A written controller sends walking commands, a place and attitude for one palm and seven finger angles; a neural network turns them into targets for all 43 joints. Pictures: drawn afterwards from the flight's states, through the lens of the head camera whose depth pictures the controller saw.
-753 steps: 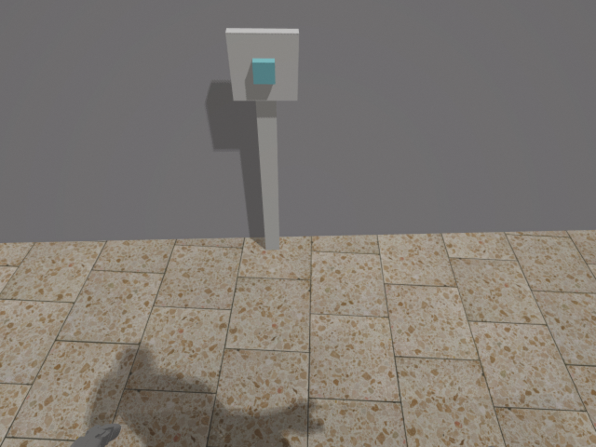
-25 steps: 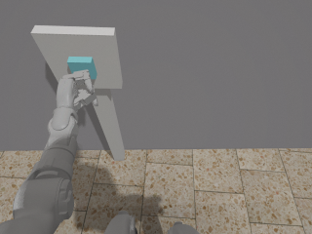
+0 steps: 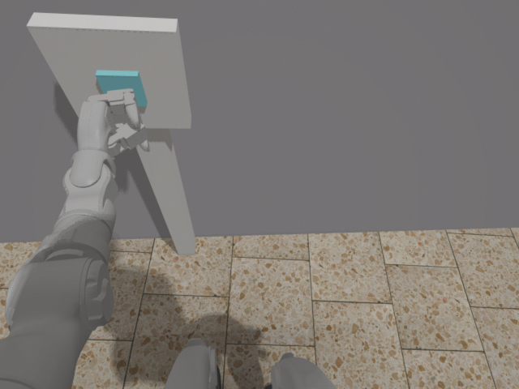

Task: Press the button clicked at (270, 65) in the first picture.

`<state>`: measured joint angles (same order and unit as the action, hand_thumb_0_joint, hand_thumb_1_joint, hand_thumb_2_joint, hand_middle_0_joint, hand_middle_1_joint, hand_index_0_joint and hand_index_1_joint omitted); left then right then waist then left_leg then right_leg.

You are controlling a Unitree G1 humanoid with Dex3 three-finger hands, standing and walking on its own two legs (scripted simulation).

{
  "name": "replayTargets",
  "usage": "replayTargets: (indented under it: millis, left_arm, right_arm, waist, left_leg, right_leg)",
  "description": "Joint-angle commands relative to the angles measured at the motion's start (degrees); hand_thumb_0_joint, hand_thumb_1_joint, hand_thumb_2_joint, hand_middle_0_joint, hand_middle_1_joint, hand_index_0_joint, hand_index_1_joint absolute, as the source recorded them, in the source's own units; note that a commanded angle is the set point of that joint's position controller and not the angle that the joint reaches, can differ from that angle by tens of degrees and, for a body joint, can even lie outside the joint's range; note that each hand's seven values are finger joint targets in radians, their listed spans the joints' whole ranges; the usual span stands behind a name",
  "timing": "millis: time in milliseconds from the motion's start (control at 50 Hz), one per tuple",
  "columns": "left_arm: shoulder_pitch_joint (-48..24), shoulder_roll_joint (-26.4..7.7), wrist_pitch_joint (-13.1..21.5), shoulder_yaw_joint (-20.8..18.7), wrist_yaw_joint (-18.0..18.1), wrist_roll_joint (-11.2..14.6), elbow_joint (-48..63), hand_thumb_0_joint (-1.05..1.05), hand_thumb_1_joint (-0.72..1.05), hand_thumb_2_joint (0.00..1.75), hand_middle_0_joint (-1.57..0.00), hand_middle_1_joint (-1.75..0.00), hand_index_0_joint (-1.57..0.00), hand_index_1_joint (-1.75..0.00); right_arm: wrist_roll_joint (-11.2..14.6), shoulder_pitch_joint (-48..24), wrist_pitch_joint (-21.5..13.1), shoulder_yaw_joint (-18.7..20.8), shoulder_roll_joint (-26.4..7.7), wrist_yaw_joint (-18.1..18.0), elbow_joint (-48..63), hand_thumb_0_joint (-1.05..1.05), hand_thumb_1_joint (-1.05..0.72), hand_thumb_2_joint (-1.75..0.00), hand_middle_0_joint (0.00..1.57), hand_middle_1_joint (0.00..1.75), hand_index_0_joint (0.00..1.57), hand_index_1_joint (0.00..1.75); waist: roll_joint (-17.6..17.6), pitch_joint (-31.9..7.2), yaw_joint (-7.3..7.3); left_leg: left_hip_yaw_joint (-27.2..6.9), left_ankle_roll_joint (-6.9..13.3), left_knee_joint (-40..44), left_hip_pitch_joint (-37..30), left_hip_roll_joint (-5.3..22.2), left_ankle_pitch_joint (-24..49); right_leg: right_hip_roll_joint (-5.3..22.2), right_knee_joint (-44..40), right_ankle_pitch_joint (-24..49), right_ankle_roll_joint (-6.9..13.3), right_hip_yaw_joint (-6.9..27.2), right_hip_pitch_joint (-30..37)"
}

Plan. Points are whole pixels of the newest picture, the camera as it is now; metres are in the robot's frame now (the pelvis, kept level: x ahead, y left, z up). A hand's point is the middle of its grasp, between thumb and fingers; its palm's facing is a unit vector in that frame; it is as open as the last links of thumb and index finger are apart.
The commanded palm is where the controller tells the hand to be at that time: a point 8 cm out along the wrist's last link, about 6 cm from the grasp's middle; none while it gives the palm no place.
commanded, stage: hold the button down briefly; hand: left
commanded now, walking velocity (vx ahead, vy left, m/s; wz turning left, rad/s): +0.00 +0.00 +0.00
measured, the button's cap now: (124, 84) +0.55 +0.18 +0.12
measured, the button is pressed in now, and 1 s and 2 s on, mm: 13 0 0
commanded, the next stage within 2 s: pull the fist back off the button in 0.18 s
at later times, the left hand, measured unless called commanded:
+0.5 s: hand (140, 132) +0.49 +0.16 +0.08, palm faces +0.02 -1.00 -0.02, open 3.0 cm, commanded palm +0.47 +0.19 +0.09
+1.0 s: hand (138, 159) +0.44 +0.15 +0.08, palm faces +0.00 -1.00 +0.00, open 3.2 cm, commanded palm +0.41 +0.20 +0.09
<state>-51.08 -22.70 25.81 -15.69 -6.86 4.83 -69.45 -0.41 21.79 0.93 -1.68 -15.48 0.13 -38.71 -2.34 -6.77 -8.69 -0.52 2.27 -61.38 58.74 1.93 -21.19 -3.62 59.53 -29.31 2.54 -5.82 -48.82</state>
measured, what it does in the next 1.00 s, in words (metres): stands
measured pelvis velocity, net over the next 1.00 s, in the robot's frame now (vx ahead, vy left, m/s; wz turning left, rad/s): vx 0.03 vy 0.01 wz -0.01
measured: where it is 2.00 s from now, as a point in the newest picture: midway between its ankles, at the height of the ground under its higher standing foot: outside the picture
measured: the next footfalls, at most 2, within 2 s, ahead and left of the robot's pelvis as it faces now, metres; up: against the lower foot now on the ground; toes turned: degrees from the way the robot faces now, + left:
none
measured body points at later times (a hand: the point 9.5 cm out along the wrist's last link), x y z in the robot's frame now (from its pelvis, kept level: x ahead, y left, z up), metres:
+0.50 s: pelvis -0.01 +0.01 +0.00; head +0.09 +0.03 +0.44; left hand +0.48 +0.21 +0.09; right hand +0.00 -0.26 -0.11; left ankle +0.08 +0.09 -0.66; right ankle -0.01 -0.10 -0.66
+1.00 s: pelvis +0.03 +0.01 +0.02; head +0.09 +0.01 +0.46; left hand +0.43 +0.21 +0.08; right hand +0.10 -0.25 -0.09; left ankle +0.08 +0.09 -0.66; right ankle -0.01 -0.10 -0.66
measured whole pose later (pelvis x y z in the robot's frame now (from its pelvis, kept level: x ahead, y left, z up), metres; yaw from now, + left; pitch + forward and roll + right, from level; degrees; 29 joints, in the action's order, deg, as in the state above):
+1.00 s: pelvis +0.03 +0.01 +0.02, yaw -1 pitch +15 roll -3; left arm -26.8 -13.7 23.0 -10.1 -6.1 9.5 -44.4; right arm 1.2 20.0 3.5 -0.5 -14.9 1.7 -33.4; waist -2.4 -8.1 -3.9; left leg 2.0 2.9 -56.5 48.6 1.4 -22.7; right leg -3.1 54.4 -29.7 1.7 -2.9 -39.4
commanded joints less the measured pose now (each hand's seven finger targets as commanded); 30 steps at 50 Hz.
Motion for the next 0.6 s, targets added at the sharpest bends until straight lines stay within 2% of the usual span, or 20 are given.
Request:
replayTargets:
  millis: [0,40,60,80,100,120,140,160,220,260,280,300,360,420,440,500,520,540,560,580]
  left_arm:
    - [-37.94,-12.12,3.32,-0.98,2.06,0.8,14.35,0.0,0.9,0.9,-1.3,-1.5,-1.3,-1.5]
    - [-37.92,-11.04,3.59,-0.64,2.34,0.61,14.29,0.0,0.9,0.9,-1.3,-1.5,-1.3,-1.5]
    - [-37.75,-10.57,3.29,-0.36,2.55,0.81,13.8,0.0,0.9,0.9,-1.3,-1.5,-1.3,-1.5]
    - [-39.04,-11.82,3.39,-0.92,2.79,0.71,14.45,0.0,0.9,0.9,-1.3,-1.5,-1.3,-1.5]
    - [-38.74,-10.72,3.11,-0.06,2.92,0.63,13.91,0.0,0.9,0.9,-1.3,-1.5,-1.3,-1.5]
    - [-39.81,-10.87,3.39,-0.21,3.11,0.64,14.2,0.0,0.9,0.9,-1.3,-1.5,-1.3,-1.5]
    - [-39.45,-11.21,3.57,-0.51,3.28,0.22,14.49,0.0,0.9,0.9,-1.3,-1.5,-1.3,-1.5]
    - [-39.66,-11.37,3.64,-0.53,3.49,0.16,14.62,0.0,0.9,0.9,-1.3,-1.5,-1.3,-1.5]
    - [-40.55,-9.43,3.96,1.08,3.8,-0.01,14.94,0.0,0.9,0.9,-1.3,-1.5,-1.3,-1.5]
    - [-40.19,-11.05,3.67,0.05,4.21,-0.3,13.8,0.0,0.9,0.9,-1.3,-1.5,-1.3,-1.5]
    - [-40.5,-10.33,3.59,0.6,4.19,-0.09,14.19,0.0,0.9,0.9,-1.3,-1.5,-1.3,-1.5]
    - [-38.97,-11.27,3.5,-0.48,4.2,-0.2,13.63,0.0,0.9,0.9,-1.3,-1.5,-1.3,-1.5]
    - [-36.98,-10.35,3.27,-0.06,3.79,0.01,13.7,0.0,0.9,0.9,-1.3,-1.5,-1.3,-1.5]
    - [-33.9,-9.76,3.66,-0.66,3.36,0.68,16.2,0.0,0.9,0.9,-1.3,-1.5,-1.3,-1.5]
    - [-30.92,-9.24,3.39,-0.73,3.2,0.64,15.12,0.0,0.9,0.9,-1.3,-1.5,-1.3,-1.5]
    - [-29.6,-8.75,3.03,-0.37,3.04,1.16,16.42,0.0,0.9,0.9,-1.3,-1.5,-1.3,-1.5]
    - [-29.58,-8.36,3.29,0.0,2.99,1.18,17.1,0.0,0.9,0.9,-1.3,-1.5,-1.3,-1.5]
    - [-27.33,-9.25,3.13,-1.28,3.07,1.13,16.38,0.0,0.9,0.9,-1.3,-1.5,-1.3,-1.5]
    - [-26.84,-8.91,2.98,-0.6,2.97,1.1,16.77,0.0,0.9,0.9,-1.3,-1.5,-1.3,-1.5]
    - [-25.75,-8.51,3.04,-0.74,2.9,1.35,17.7,0.0,0.9,0.9,-1.3,-1.5,-1.3,-1.5]
  right_arm:
    - [-0.14,7.63,-1.68,3.74,-10.18,-0.72,3.14,0.0,-0.9,-0.9,0.2,0.3,0.2,0.3]
    - [-0.28,7.86,-1.85,3.96,-10.33,-0.52,3.22,0.0,-0.9,-0.9,0.2,0.3,0.2,0.3]
    - [-0.31,7.81,-1.87,3.95,-10.34,-0.47,3.28,0.0,-0.9,-0.9,0.2,0.3,0.2,0.3]
    - [-0.37,7.94,-1.96,3.94,-10.58,-0.55,3.03,0.0,-0.9,-0.9,0.2,0.3,0.2,0.3]
    - [-0.33,7.87,-2.07,3.89,-10.47,-0.5,3.16,0.0,-0.9,-0.9,0.2,0.3,0.2,0.3]
    - [-0.52,8.33,-2.21,3.93,-10.57,-0.47,2.91,0.0,-0.9,-0.9,0.2,0.3,0.2,0.3]
    - [-0.52,8.19,-2.28,3.98,-10.63,-0.36,2.96,0.0,-0.9,-0.9,0.2,0.3,0.2,0.3]
    - [-0.65,8.31,-2.28,4.03,-10.8,-0.37,2.92,0.0,-0.9,-0.9,0.2,0.3,0.2,0.3]
    - [-0.87,8.41,-2.55,3.97,-10.7,-0.13,2.9,0.0,-0.9,-0.9,0.2,0.3,0.2,0.3]
    - [-0.82,8.46,-2.59,3.96,-11.05,-0.15,2.68,0.0,-0.9,-0.9,0.2,0.3,0.2,0.3]
    - [-0.76,8.4,-2.66,3.91,-10.97,-0.15,2.82,0.0,-0.9,-0.9,0.2,0.3,0.2,0.3]
    - [-0.76,8.38,-2.65,4.04,-11.09,-0.12,2.9,0.0,-0.9,-0.9,0.2,0.3,0.2,0.3]
    - [-0.76,8.13,-2.53,4.04,-11.03,0.04,3.39,0.0,-0.9,-0.9,0.2,0.3,0.2,0.3]
    - [-0.81,7.93,-2.37,4.17,-10.78,0.32,4.27,0.0,-0.9,-0.9,0.2,0.3,0.2,0.3]
    - [-0.47,7.43,-2.09,4.34,-10.66,0.38,4.47,0.0,-0.9,-0.9,0.2,0.3,0.2,0.3]
    - [-0.16,6.9,-1.53,4.27,-10.47,0.3,5.1,0.0,-0.9,-0.9,0.2,0.3,0.2,0.3]
    - [-0.24,6.9,-1.47,4.17,-10.38,0.26,5.24,0.0,-0.9,-0.9,0.2,0.3,0.2,0.3]
    - [-0.01,6.67,-1.27,4.27,-10.35,0.26,5.4,0.0,-0.9,-0.9,0.2,0.3,0.2,0.3]
    - [0.02,6.5,-1.07,4.17,-10.26,0.27,5.5,0.0,-0.9,-0.9,0.2,0.3,0.2,0.3]
    - [0.08,6.17,-0.97,4.28,-10.14,0.3,5.88,0.0,-0.9,-0.9,0.2,0.3,0.2,0.3]
  waist:
    - [-6.37,-22.8,-4.47]
    - [-5.97,-23.65,-4.35]
    - [-5.06,-22.8,-4.78]
    - [-5.36,-22.51,-4.89]
    - [-5.44,-22.15,-4.98]
    - [-5.62,-21.86,-5.32]
    - [-6.58,-22.63,-4.68]
    - [-6.38,-22.81,-4.94]
    - [-6.86,-22.25,-5.28]
    - [-6.04,-21.67,-5.34]
    - [-5.84,-22.01,-5.54]
    - [-5.44,-22.13,-4.82]
    - [-5.31,-22.41,-4.48]
    - [-6.32,-24.57,-2.65]
    - [-5.75,-24.35,-2.16]
    - [-3.36,-21.68,-2.31]
    - [-3.84,-21.57,-2.25]
    - [-3.62,-21.51,-1.25]
    - [-3.25,-20.61,-1.61]
    - [-3.55,-20.88,-0.97]
  left_leg:
    - [-5.63,0.08,7.17,-29.21,-0.27,0.48]
    - [-6.25,-0.04,7.46,-30.28,-0.14,0.41]
    - [-6.11,0.1,7.38,-29.48,-0.18,-0.87]
    - [-6.34,0.05,7.64,-29.19,-0.08,-1.84]
    - [-6.13,0.12,7.71,-28.68,-0.3,-2.69]
    - [-6.68,0.08,7.97,-29.57,-0.18,-2.35]
    - [-6.73,-0.12,8.06,-30.2,-0.07,-2.33]
    - [-7.21,-0.18,8.25,-30.65,0.0,-2.57]
    - [-7.86,-0.21,8.56,-31.04,0.03,-3.73]
    - [-7.81,-0.22,8.65,-30.17,0.17,-5.12]
    - [-7.55,-0.09,8.54,-29.88,-0.02,-4.89]
    - [-7.59,-0.18,8.73,-29.74,0.0,-5.25]
    - [-7.48,-0.17,8.82,-30.17,0.04,-4.31]
    - [-7.25,-0.34,8.97,-31.93,-0.16,-1.23]
    - [-6.67,-0.4,8.95,-32.05,-0.09,-0.98]
    - [-6.08,-0.11,9.29,-30.32,-0.2,-1.96]
    - [-6.14,-0.13,9.39,-30.41,-0.3,-1.47]
    - [-5.65,-0.18,9.29,-29.99,-0.35,-0.83]
    - [-5.74,-0.19,9.56,-30.01,-0.29,-0.59]
    - [-5.39,-0.2,9.56,-30.23,-0.44,-0.14]
  right_leg:
    - [-0.38,-11.34,5.3,-1.33,5.25,-6.35]
    - [-0.44,-10.94,5.1,-1.27,4.86,-7.34]
    - [-0.48,-11.3,4.38,-1.39,4.93,-7.47]
    - [-0.36,-11.2,3.9,-1.39,4.93,-7.69]
    - [-0.4,-11.36,3.36,-1.38,4.96,-7.7]
    - [-0.36,-11.18,3.72,-1.2,4.71,-8.16]
    - [-0.32,-10.85,3.68,-1.2,4.58,-8.72]
    - [-0.31,-10.67,3.71,-1.12,4.4,-8.99]
    - [-0.26,-10.5,3.29,-0.97,4.24,-10.05]
    - [-0.25,-10.58,2.57,-1.09,4.29,-10.24]
    - [-0.25,-10.74,2.66,-1.18,4.41,-9.72]
    - [-0.26,-10.73,2.38,-1.08,4.3,-9.3]
    - [-0.21,-10.71,2.93,-1.04,4.18,-8.95]
    - [-0.31,-10.33,4.55,-0.69,3.83,-6.91]
    - [-0.36,-10.84,4.6,-0.81,3.95,-6.74]
    - [-0.46,-11.74,4.15,-1.1,4.13,-5.48]
    - [-0.4,-11.51,4.55,-0.96,4.04,-5.08]
    - [-0.45,-11.57,4.8,-1.0,4.14,-4.58]
    - [-0.44,-11.63,5.07,-1.01,3.93,-4.34]
    - [-0.44,-11.81,5.3,-1.0,4.03,-3.82]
